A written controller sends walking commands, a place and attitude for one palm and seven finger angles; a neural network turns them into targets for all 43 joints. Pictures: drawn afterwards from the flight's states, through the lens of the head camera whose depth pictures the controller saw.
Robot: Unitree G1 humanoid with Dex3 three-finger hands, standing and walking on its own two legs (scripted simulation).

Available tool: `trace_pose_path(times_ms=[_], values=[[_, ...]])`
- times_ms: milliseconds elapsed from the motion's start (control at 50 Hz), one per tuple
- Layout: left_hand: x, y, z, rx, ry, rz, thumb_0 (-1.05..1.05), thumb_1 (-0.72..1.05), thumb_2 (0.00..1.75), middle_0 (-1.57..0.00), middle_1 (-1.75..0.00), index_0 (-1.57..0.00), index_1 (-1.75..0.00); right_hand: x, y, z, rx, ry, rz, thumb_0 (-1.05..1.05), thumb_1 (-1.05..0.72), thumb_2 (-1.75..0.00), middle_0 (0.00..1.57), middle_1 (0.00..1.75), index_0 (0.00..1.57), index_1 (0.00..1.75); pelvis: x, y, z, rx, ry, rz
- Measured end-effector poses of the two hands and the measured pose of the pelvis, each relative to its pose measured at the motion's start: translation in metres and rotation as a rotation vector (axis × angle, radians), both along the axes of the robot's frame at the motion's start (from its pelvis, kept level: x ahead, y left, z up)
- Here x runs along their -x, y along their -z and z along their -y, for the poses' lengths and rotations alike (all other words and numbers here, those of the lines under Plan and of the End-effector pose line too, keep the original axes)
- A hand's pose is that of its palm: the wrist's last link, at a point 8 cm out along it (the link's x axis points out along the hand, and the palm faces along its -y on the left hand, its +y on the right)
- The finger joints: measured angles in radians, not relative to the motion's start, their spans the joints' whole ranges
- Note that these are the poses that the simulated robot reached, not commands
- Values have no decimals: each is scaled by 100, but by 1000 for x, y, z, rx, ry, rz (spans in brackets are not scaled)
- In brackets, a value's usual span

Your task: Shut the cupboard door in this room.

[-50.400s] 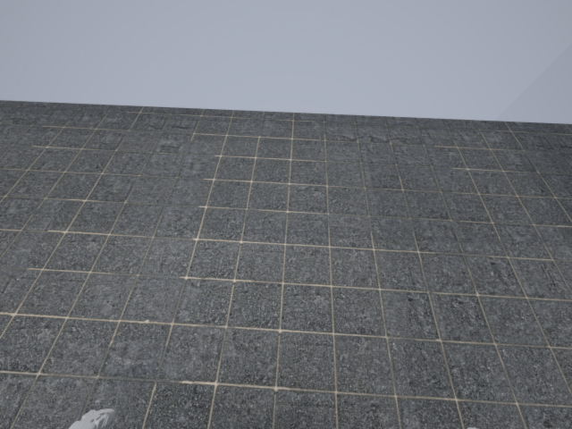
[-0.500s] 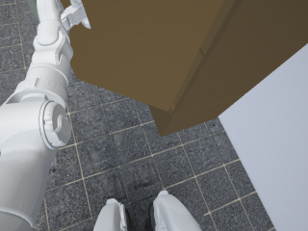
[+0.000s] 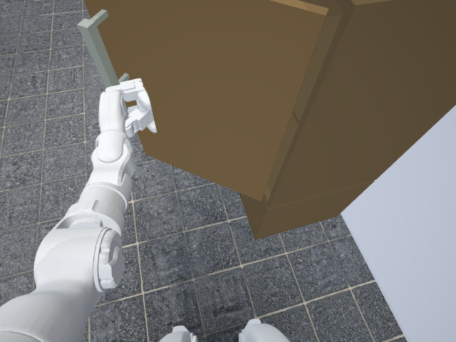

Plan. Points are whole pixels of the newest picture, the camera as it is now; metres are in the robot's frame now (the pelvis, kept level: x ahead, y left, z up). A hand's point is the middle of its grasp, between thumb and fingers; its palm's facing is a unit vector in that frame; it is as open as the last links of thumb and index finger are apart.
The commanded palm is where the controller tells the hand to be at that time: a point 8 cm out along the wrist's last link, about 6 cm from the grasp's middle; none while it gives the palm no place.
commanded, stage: pull the fist back off the door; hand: left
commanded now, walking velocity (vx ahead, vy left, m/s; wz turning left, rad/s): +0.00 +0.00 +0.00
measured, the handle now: (108, 56) +0.65 +0.18 +0.08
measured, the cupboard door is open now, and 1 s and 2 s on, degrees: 50 50 50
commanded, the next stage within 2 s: draw the hand back to the body in 0.22 s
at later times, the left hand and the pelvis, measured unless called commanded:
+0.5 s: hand (141, 122) +0.46 +0.11 +0.10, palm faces +0.06 -1.00 -0.02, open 3.1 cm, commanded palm +0.41 +0.15 +0.11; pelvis -0.01 +0.01 +0.00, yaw -1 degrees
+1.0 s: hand (53, 210) +0.30 +0.19 +0.15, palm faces +0.08 -0.98 -0.17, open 3.1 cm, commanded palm +0.27 +0.24 +0.17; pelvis -0.01 +0.02 +0.04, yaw +0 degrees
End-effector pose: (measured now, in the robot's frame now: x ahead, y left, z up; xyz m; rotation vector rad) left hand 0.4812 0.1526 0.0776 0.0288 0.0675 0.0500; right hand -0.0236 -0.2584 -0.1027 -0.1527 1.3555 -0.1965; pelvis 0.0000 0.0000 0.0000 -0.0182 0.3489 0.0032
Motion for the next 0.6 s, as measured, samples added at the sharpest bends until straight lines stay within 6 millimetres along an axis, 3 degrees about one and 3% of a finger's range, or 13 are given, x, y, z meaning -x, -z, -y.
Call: trace_pose_path(times_ms=[120,260,440,520,600], values=[[31,7,11,35,17,74,2,90,90,-130,-151,-130,-150,-31,3,12,44,-50,81,0,-91,-90,20,30,20,30,8,3,-2,2,-15,22],[30,-10,23,-20,33,89,2,90,90,-130,-150,-131,-150,-54,11,3,32,-45,182,0,-91,-90,20,30,20,30,16,5,-4,-5,-11,37],[29,-21,6,21,-13,87,2,90,90,-130,-150,-130,-150,-29,12,-19,-26,-14,156,0,-91,-90,20,30,20,30,18,1,-6,-12,12,43],[50,-24,-11,-6,-4,118,2,90,90,-130,-150,-130,-150,-18,10,-22,-43,10,131,0,-91,-90,20,30,21,30,14,-4,-8,-13,28,70],[80,-22,-31,-4,-11,89,2,90,90,-130,-150,-130,-150,-23,2,-21,-38,22,149,0,-91,-90,20,30,21,30,10,-13,-10,-9,32,118]])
